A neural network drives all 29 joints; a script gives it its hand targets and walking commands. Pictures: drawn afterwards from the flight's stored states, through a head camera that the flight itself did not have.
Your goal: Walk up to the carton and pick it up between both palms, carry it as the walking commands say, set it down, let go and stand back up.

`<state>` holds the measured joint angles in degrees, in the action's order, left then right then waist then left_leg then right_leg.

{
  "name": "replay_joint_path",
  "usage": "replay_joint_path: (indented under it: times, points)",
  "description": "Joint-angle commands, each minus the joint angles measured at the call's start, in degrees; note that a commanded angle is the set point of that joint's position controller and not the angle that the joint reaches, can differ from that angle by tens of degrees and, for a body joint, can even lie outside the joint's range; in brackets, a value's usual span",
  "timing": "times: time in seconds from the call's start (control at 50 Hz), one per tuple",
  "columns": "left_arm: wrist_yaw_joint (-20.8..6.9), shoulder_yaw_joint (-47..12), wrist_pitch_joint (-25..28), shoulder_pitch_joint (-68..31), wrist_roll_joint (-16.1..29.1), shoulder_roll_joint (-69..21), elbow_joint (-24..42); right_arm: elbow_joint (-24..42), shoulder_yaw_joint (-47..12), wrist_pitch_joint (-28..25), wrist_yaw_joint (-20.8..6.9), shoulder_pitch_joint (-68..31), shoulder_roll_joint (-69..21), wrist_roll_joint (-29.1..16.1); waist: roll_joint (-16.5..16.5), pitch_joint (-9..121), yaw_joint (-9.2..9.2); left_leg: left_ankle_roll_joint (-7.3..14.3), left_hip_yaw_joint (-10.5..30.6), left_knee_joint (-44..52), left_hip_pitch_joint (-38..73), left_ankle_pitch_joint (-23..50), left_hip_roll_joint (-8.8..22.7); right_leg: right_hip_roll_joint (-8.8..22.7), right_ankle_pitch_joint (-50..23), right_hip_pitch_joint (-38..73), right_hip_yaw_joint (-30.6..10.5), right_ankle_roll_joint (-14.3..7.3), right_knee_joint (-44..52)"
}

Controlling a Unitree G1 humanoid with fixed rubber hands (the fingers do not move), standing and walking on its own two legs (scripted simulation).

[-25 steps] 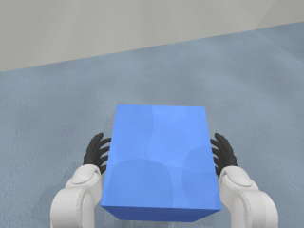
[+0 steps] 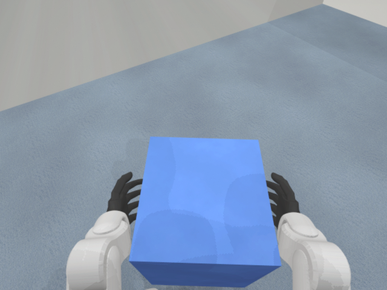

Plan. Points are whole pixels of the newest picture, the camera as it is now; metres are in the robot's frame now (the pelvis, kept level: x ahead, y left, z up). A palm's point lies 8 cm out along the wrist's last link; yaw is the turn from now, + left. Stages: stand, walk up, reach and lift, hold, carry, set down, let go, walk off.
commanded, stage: carry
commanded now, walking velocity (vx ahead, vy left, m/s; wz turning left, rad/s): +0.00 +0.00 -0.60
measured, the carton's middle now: (200, 217) +0.27 +0.01 +0.02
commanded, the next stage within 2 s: none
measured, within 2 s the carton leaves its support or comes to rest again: neither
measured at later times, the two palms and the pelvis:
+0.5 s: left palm (180, 214) +0.24 +0.04 +0.09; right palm (374, 247) +0.18 -0.24 +0.11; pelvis -0.02 -0.06 +0.01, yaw -12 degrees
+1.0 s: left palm (302, 237) +0.21 -0.16 +0.07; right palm out of the picture +0.07 -0.41 +0.09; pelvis -0.08 -0.18 +0.00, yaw -28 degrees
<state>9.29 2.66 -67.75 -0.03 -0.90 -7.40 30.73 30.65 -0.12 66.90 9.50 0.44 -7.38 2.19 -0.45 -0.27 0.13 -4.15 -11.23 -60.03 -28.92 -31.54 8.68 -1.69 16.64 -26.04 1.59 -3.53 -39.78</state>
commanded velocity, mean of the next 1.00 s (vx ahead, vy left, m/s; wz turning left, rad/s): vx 0.00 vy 0.00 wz -0.60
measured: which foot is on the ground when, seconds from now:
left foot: up 0.00-0.20, down 0.22-0.64, up 0.66-0.88, down 0.90-1.00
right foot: down 0.00-0.24, up 0.26-0.62, down 0.64-0.92, up 0.94-1.00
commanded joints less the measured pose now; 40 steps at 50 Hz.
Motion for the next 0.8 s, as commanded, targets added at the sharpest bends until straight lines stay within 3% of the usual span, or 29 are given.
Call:
replay_joint_path:
  times: [0.0,0.04,0.06,0.08,0.16,0.18,0.2,0.22,0.24,0.26,0.28,0.3,0.32,0.36,0.4,0.42,0.46,0.48,0.5,0.56,0.58,0.6,0.62,0.64,0.66,0.68,0.72,0.76,0.78]
  points:
    - [-10.4,-36.3,3.1,-21.5,17.6,-50.0,7.4,9.3,-36.4,-2.9,-8.0,-23.4,-51.4,-17.1,12.7,21.2,0.30,-0.9,8.4,-5.4,-5.9,-0.5,-3.4,13.7,-33.5,18.0,-24.7,-6.5,14.8]
    - [-10.3,-36.1,4.0,-20.3,17.4,-52.2,8.4,12.6,-38.0,-3.9,-7.7,-25.3,-53.3,-18.9,8.3,21.4,0.48,-0.4,9.4,-1.2,-4.5,0.3,-4.3,12.7,-28.0,18.1,-26.2,-5.8,16.3]
    - [-10.0,-35.8,4.0,-20.1,16.8,-51.0,7.6,13.2,-37.5,-4.0,-7.6,-25.4,-51.6,-18.3,10.6,23.0,0.37,-0.4,9.2,2.5,-3.9,0.6,-4.6,12.8,-29.2,20.5,-25.5,-6.2,15.6]
    - [-9.8,-36.8,4.4,-21.6,17.0,-49.7,9.4,8.8,-36.1,-4.0,-7.7,-21.1,-50.9,-17.0,7.6,21.7,0.52,-0.1,9.7,4.9,-3.5,0.3,-4.8,12.4,-29.3,20.1,-26.6,-7.4,16.2]
    - [-8.8,-38.9,4.7,-21.9,16.7,-50.4,12.3,14.3,-35.3,-4.7,-8.0,-22.5,-49.8,-18.5,7.3,22.5,0.50,1.0,10.5,17.0,7.8,1.3,-6.9,12.5,-21.7,11.8,-31.4,-6.5,18.8]
    - [-8.5,-39.2,4.1,-23.6,15.8,-49.3,11.3,11.0,-33.7,-4.0,-8.4,-21.2,-48.7,-17.7,7.9,21.7,-0.46,1.6,10.1,24.2,18.7,4.8,-5.5,11.5,-16.0,1.0,-28.3,-3.7,17.9]
    - [-8.4,-38.8,3.8,-21.3,15.4,-46.8,12.2,9.2,-34.0,-3.8,-8.3,-17.9,-47.6,-17.5,5.5,20.5,-1.30,2.3,4.5,38.7,30.9,3.4,-6.5,4.7,-6.7,-6.8,-21.6,2.6,20.4]
    - [-7.9,-40.3,3.1,-24.1,16.0,-49.9,13.0,6.9,-33.6,-3.3,-8.7,-18.6,-49.7,-17.7,-9.6,22.4,-1.37,4.2,16.2,45.3,39.0,5.7,7.4,-0.5,4.8,-12.8,-12.8,3.4,6.8]
    - [-8.0,-40.8,3.2,-25.0,15.9,-48.7,13.6,6.1,-31.5,-3.9,-8.7,-15.6,-48.6,-17.0,-25.7,18.7,-0.94,9.5,25.9,43.9,35.2,15.9,26.1,-4.3,17.2,-21.6,-1.4,4.5,-15.4]
    - [-8.0,-41.2,3.2,-26.8,15.6,-48.8,12.9,9.9,-32.6,-4.1,-9.5,-21.7,-49.1,-18.7,-16.1,12.5,-0.87,13.7,22.3,47.3,22.9,12.1,29.4,1.4,16.0,-19.5,-1.6,5.0,-26.9]
    - [-8.4,-40.9,2.6,-28.9,16.7,-49.9,10.8,8.7,-32.1,-3.5,-8.8,-22.1,-49.9,-17.3,-7.7,7.7,-0.60,13.1,17.8,48.6,14.1,8.2,26.7,3.3,10.9,-16.4,-3.0,4.9,-35.1]
    - [-8.6,-39.9,2.2,-27.7,16.0,-47.2,11.3,9.0,-33.0,-2.6,-9.1,-21.8,-47.7,-16.8,-3.9,8.5,-0.08,11.2,13.4,46.5,13.8,10.0,23.0,3.8,6.3,-13.7,-2.9,5.8,-38.8]
    - [-8.1,-39.4,2.5,-27.5,16.1,-48.1,9.0,7.9,-31.4,-2.7,-8.8,-20.8,-47.1,-15.8,1.1,10.9,-0.26,10.5,9.2,43.7,16.7,18.3,19.8,3.5,4.5,-14.2,-2.0,5.9,-39.3]
    - [-7.8,-38.1,1.7,-24.6,14.7,-47.0,7.7,9.1,-32.0,-2.1,-9.0,-24.2,-45.9,-17.4,-3.8,12.1,-0.03,11.0,3.5,35.1,26.3,34.2,18.2,3.9,5.5,-18.9,-1.7,7.0,-39.6]
    - [-7.4,-40.0,1.3,-25.3,15.7,-47.4,8.3,9.3,-29.3,-2.2,-8.5,-21.0,-43.9,-15.6,-8.2,13.4,-0.37,7.8,2.5,30.3,33.7,55.3,15.4,3.5,6.8,-20.7,0.3,6.6,-34.8]
    - [-7.0,-40.6,1.1,-29.0,15.9,-47.5,9.1,6.4,-28.0,-1.6,-8.2,-20.6,-44.4,-15.3,-12.3,13.5,-0.59,8.1,1.8,28.0,34.7,58.6,16.2,4.2,7.3,-20.0,1.3,6.6,-32.4]
    - [-7.1,-40.1,0.6,-24.6,15.8,-46.1,8.4,6.8,-28.4,-1.3,-7.9,-17.5,-43.1,-15.4,-13.4,15.4,-0.52,8.1,0.1,27.0,34.6,59.2,16.2,4.6,8.6,-16.5,2.8,6.7,-25.8]
    - [-7.5,-40.4,0.7,-27.3,16.9,-47.1,9.0,7.9,-29.3,-1.7,-7.8,-21.3,-45.4,-15.6,-12.9,13.9,-0.69,7.3,-0.8,28.9,32.2,52.4,16.1,4.7,10.5,-14.1,3.2,6.0,-18.7]
    - [-7.2,-40.7,0.6,-26.0,16.9,-47.2,9.8,7.9,-29.0,-1.6,-7.9,-19.2,-44.9,-15.8,-17.6,17.3,-0.78,8.6,-1.0,26.2,34.7,53.2,18.3,5.5,7.6,-13.0,3.7,5.9,-17.6]
    - [-8.0,-40.4,0.8,-26.9,18.0,-46.1,10.3,6.2,-30.8,-1.5,-7.4,-18.4,-45.9,-14.9,-16.1,17.8,-0.42,6.6,-3.4,23.6,27.1,46.2,18.4,4.2,7.1,-2.6,5.8,4.5,-5.6]
    - [-7.9,-37.5,-0.3,-23.2,16.5,-47.0,4.4,4.6,-31.3,-0.4,-6.9,-19.8,-47.0,-14.9,-8.5,18.7,0.62,4.5,-6.4,17.5,25.9,40.8,16.1,2.8,0.2,1.3,4.4,3.6,2.2]
    - [-8.1,-38.4,0.5,-21.8,16.8,-46.7,5.4,5.2,-31.1,-1.0,-7.2,-17.4,-45.3,-14.7,-7.3,18.5,1.90,1.8,-6.4,8.5,21.2,38.0,12.7,1.1,-7.4,5.6,-0.7,2.2,10.5]
    - [-8.1,-36.5,0.6,-22.6,16.8,-47.2,3.8,5.2,-32.0,-0.9,-7.3,-21.1,-47.1,-15.2,11.3,18.0,1.30,-1.3,-5.9,2.1,7.4,7.6,5.3,9.4,-29.0,12.5,-17.9,-0.8,14.8]
    - [-8.3,-36.2,1.0,-23.5,16.9,-44.4,6.1,3.5,-32.7,-0.6,-7.7,-18.7,-46.7,-14.9,20.4,13.2,0.08,-3.2,1.5,-4.8,-5.1,-14.7,-0.8,14.9,-47.1,14.7,-34.5,-4.6,15.1]
    - [-8.8,-36.7,1.2,-23.3,17.1,-44.5,5.0,4.7,-32.9,-0.7,-7.5,-20.9,-46.3,-14.5,21.0,15.4,0.11,-3.3,6.8,-9.5,-5.0,-16.1,-3.8,17.1,-45.7,10.9,-38.4,-6.4,17.1]
    - [-9.4,-35.6,1.7,-24.4,17.6,-46.3,5.4,5.3,-33.9,-1.4,-7.5,-24.1,-50.0,-15.7,16.5,16.1,0.12,-3.8,9.3,-11.1,-5.3,-11.9,-2.9,14.4,-36.4,13.2,-33.2,-5.0,15.9]
    - [-10.2,-35.0,2.4,-21.7,18.2,-49.1,4.0,8.5,-35.3,-2.2,-7.7,-25.2,-49.7,-16.5,18.0,17.9,0.05,-3.0,7.9,-7.4,-5.9,-5.3,-2.3,12.1,-31.0,15.4,-26.3,-4.7,14.7]
    - [-10.6,-35.1,4.0,-22.2,18.6,-52.2,7.2,11.2,-37.2,-3.9,-8.1,-26.3,-53.2,-17.6,14.4,20.8,0.59,-1.6,7.2,-0.6,1.0,-0.5,-4.6,9.1,-14.3,10.7,-25.0,-3.4,18.9]
    - [-10.7,-35.4,4.8,-22.4,18.4,-52.8,8.0,12.6,-38.0,-4.6,-8.1,-27.1,-53.6,-18.2,16.4,23.5,0.83,-1.0,7.2,6.6,4.1,-1.0,-6.4,9.5,-12.2,12.6,-28.2,-3.2,20.8]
